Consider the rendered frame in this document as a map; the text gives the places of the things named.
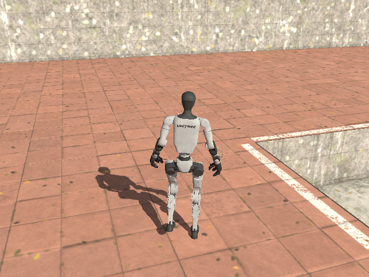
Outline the robot left hand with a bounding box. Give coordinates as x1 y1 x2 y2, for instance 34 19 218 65
150 156 163 168

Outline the right robot upper arm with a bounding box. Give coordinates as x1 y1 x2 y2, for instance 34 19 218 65
199 117 214 150

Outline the robot right forearm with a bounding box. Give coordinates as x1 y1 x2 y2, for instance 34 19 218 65
209 141 221 164

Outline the robot torso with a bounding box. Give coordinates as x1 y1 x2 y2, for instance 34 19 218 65
173 113 200 173

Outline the left robot foot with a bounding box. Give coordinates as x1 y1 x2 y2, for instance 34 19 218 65
166 221 176 232

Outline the left robot upper arm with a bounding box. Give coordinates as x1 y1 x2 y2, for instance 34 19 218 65
158 115 175 147

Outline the robot left forearm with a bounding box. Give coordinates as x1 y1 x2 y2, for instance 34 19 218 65
152 138 163 158

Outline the robot right hand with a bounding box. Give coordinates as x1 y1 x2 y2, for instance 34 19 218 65
209 162 222 176

